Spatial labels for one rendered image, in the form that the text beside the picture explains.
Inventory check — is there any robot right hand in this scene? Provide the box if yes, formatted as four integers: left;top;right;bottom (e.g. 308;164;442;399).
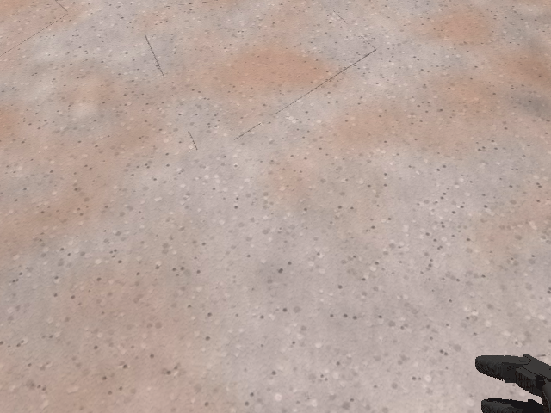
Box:
475;354;551;413

